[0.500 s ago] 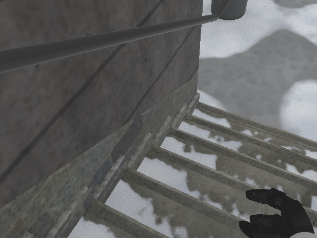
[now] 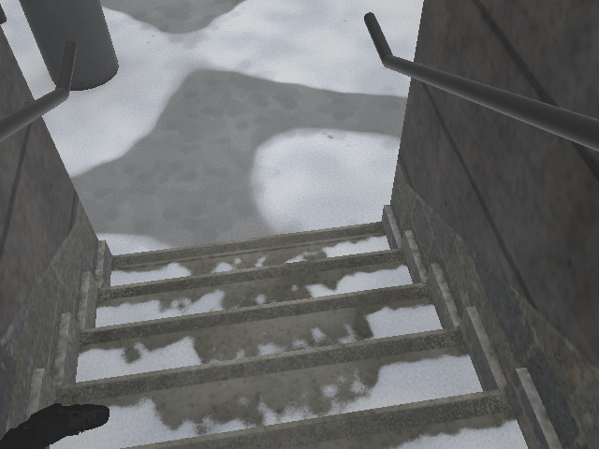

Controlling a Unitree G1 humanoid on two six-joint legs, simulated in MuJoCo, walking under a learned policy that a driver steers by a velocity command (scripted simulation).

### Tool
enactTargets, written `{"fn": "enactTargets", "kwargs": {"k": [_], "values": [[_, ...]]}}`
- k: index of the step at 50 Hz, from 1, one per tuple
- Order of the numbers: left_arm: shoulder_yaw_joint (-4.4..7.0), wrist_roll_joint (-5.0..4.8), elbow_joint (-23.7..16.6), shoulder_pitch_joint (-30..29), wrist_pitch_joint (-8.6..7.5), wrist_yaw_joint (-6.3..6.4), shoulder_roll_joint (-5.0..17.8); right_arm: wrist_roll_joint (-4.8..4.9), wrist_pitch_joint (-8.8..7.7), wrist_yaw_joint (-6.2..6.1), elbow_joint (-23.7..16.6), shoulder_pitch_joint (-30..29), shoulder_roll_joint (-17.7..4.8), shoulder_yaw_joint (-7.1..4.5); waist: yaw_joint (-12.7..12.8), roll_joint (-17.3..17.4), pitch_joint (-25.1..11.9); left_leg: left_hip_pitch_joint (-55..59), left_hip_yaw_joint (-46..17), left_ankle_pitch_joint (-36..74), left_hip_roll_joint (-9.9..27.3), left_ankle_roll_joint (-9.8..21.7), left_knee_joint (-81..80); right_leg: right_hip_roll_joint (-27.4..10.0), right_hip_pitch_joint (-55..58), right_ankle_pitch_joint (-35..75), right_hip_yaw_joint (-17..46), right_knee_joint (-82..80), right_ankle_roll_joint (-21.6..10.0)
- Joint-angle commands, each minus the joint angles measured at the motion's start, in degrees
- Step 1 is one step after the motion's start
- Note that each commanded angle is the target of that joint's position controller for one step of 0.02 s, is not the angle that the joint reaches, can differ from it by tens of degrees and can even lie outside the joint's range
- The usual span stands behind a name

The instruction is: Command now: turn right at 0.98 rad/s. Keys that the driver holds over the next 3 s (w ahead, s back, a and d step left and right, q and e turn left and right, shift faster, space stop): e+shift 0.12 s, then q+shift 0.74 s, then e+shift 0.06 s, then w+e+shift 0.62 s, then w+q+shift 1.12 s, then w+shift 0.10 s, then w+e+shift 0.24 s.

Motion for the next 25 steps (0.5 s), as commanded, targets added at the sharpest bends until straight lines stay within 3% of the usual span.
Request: {"fn": "enactTargets", "kwargs": {"k": [1, 2, 3, 4, 5, 6, 7, 8, 9, 10, 11, 13, 14, 16, 17, 19, 20, 21, 22, 23, 25], "values": [[1.96, -0.72, 2.7, 16.3, -1.27, -0.26, 4.0, 1.30, -0.37, 0.89, -5.0, -8.9, -10.0, -3.47, 12.0, 6.7, -6.5, -11.2, 1.2, 20.5, 2.3, 3.3, 8.7, 2.4, 27.0, 0.0, -3.0, -16.5, -2.0], [2.71, -0.81, 6.0, 20.1, -2.13, -0.10, 9.9, 0.75, 0.55, 0.69, -8.0, -8.8, -6.6, -3.24, 9.7, -15.7, 0.8, -28.2, -1.2, -13.1, -5.5, 2.1, 29.0, -4.2, 29.4, 45.0, 14.2, -19.4, -3.9], [3.66, -2.39, 4.9, 20.4, -3.04, 0.53, 13.8, -0.63, 1.51, -0.59, -11.6, -9.4, -3.4, -1.14, 7.7, -19.4, -2.8, -31.3, -10.6, -15.4, -6.6, 2.1, 35.4, -8.8, 25.3, 65.1, 24.1, -19.6, -6.2], [4.12, -0.55, 2.3, 15.6, -3.56, 0.85, 15.6, -0.79, 1.82, -2.13, -13.3, -11.0, -2.1, -0.05, 6.8, -15.7, -7.4, -30.1, -14.2, -10.4, -8.0, 1.9, 37.1, -12.6, 21.0, 47.9, 31.9, -27.7, -10.0], [3.45, 1.50, 0.5, 9.1, -4.08, 1.44, 14.7, -0.35, 1.59, -3.14, -12.4, -11.2, -2.9, -0.02, 3.9, -10.2, -7.4, -27.6, -16.1, -3.7, -9.3, 1.6, 36.6, -12.9, 14.8, 32.1, 36.5, -32.0, -13.7], [2.65, 2.19, 0.4, 3.8, -4.05, 2.44, 12.9, -0.55, 1.60, -3.55, -11.5, -9.7, -4.0, -0.08, 0.4, -10.4, -6.4, -25.1, -16.7, -0.2, -10.6, 1.3, 34.3, -10.1, 10.6, 25.2, 34.8, -31.5, -15.8], [2.10, 2.38, 0.5, 0.9, -3.82, 2.40, 10.7, -0.44, 2.09, -3.48, -8.8, -6.4, -5.2, -0.71, -1.0, -10.1, -6.6, -22.1, -15.3, 4.0, -11.0, 1.4, 34.4, -9.2, 9.7, 30.8, 30.0, -29.1, -15.7], [1.28, 2.47, 1.1, 1.5, -3.93, 1.98, 8.4, -0.15, 2.78, -3.36, -7.0, -4.5, -6.2, -1.07, -1.4, -7.3, -7.7, -21.0, -14.6, 10.5, -12.1, 1.8, 33.5, -7.1, 10.2, 26.6, 26.3, -27.1, -15.2], [0.96, 1.78, 1.6, 2.6, -4.63, 1.73, 6.8, -0.60, 3.43, -3.44, -6.9, -5.2, -5.5, -0.65, -1.0, -6.3, -8.2, -19.6, -14.0, 11.2, -12.8, 2.1, 33.6, -8.3, 9.7, 29.9, 26.6, -26.4, -15.6], [0.23, 1.72, 2.9, 5.0, -5.09, 1.57, 4.5, -0.58, 3.99, -3.37, -6.3, -5.8, -5.0, -0.63, -0.1, -3.5, -9.3, -18.0, -15.1, 11.4, -12.6, 2.6, 31.5, -8.8, 11.4, 31.9, 26.3, -26.5, -15.5], [-0.44, 1.78, 4.8, 7.1, -5.50, 1.52, 2.9, -0.17, 4.19, -3.06, -5.2, -4.6, -4.2, -0.29, 0.3, -2.5, -10.0, -15.6, -15.9, 10.7, -12.2, 3.3, 27.7, -8.8, 12.8, 34.1, 24.7, -26.5, -15.3], [-1.49, 2.38, 8.4, 10.1, -6.54, 1.42, 0.4, 1.03, 4.55, -2.37, -3.2, -2.8, -2.6, 0.01, 1.4, -4.2, -9.5, -10.3, -18.6, 10.7, -13.6, 4.7, 22.3, -9.6, 13.3, 33.6, 22.1, -26.8, -16.1], [-1.71, 2.75, 9.6, 11.1, -7.18, 1.42, 0.0, 1.50, 4.76, -2.23, -2.6, -3.3, -2.9, -0.40, 2.6, -4.7, -8.5, -8.8, -20.7, 10.5, -15.6, 5.5, 21.2, -10.4, 13.3, 33.5, 20.6, -27.0, -16.4], [-1.43, 3.20, 9.9, 10.9, -7.55, 1.85, 1.6, 1.34, 4.98, -2.02, -4.1, -8.0, -4.4, -1.40, 3.9, -4.8, -5.8, -12.4, -21.5, 9.1, -17.3, 6.3, 21.6, -13.4, 15.7, 34.2, 21.4, -27.4, -17.2], [-1.43, 2.90, 8.4, 7.6, -7.67, 2.46, 1.9, 0.97, 5.08, -1.84, -4.4, -8.5, -4.2, -1.35, 3.3, -5.0, -5.7, -10.5, -20.1, 0.8, -16.8, 6.7, 22.7, -16.2, 15.2, 43.6, 22.3, -29.5, -17.4], [-0.84, 2.44, 8.6, 9.0, -7.49, 2.93, 3.3, 1.76, 5.43, -1.70, -4.5, -8.3, -4.0, -1.51, 4.5, -4.3, -6.3, -12.5, -19.0, -0.7, -16.6, 6.7, 26.7, -17.7, 18.9, 45.5, 22.3, -30.0, -18.8], [-0.73, 2.74, 8.9, 8.9, -7.13, 3.46, 3.5, 2.18, 5.28, -1.58, -5.1, -8.8, -3.5, -1.36, 4.7, -4.2, -6.6, -14.2, -18.3, -0.2, -16.7, 6.7, 28.0, -17.7, 21.4, 43.7, 21.6, -30.0, -18.8], [-0.77, 2.70, 9.9, 10.7, -6.45, 3.61, 3.4, 2.52, 5.39, -1.22, -6.1, -9.5, -2.4, -0.96, 4.0, -3.0, -5.2, -15.3, -16.6, -5.2, -16.2, 6.1, 19.4, -15.6, 23.2, 40.4, 17.9, -31.6, -16.7], [-0.52, 2.69, 10.5, 11.0, -6.33, 3.74, 3.4, 2.10, 5.72, -1.18, -5.9, -8.8, -0.9, -0.36, 4.6, -5.1, -5.0, -13.7, -14.3, -5.9, -16.0, 6.0, 15.5, -14.7, 24.6, 35.4, 15.8, -31.9, -15.4], [-0.31, 2.17, 12.1, 12.3, -5.73, 3.89, 3.2, 2.27, 5.98, -0.68, -6.5, -8.8, 0.4, 0.15, 5.1, -6.6, -3.9, -12.3, -14.7, -10.9, -15.0, 6.0, 8.0, -14.9, 25.0, 32.0, 15.0, -33.6, -14.2], [0.35, 1.97, 11.5, 10.3, -5.03, 3.30, 3.9, 3.12, 6.60, -0.38, -5.8, -6.4, 0.4, -0.38, 5.0, -9.0, -4.9, -4.1, -11.0, -8.4, -16.2, 6.4, 4.5, -14.1, 21.6, 29.7, 10.9, -33.2, -11.9]]}}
